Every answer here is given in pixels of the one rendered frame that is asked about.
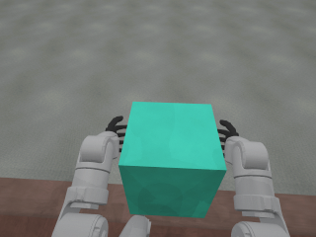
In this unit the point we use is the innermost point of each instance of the right robot hand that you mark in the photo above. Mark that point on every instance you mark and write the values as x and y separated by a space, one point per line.
231 132

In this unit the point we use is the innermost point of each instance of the left robot hand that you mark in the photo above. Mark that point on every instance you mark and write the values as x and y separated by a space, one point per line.
114 128

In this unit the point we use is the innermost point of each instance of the robot right forearm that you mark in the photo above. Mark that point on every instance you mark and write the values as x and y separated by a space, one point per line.
254 189

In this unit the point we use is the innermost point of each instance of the carton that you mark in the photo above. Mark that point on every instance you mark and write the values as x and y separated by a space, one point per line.
171 161

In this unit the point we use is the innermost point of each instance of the robot left upper arm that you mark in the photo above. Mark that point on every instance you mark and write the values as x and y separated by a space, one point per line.
74 224

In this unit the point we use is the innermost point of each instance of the robot right upper arm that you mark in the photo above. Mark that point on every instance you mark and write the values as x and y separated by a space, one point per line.
257 229

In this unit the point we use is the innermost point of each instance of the robot left forearm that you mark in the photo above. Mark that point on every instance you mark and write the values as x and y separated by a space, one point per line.
92 171

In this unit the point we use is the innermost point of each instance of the left robot thigh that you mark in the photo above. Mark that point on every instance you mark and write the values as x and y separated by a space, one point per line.
137 226

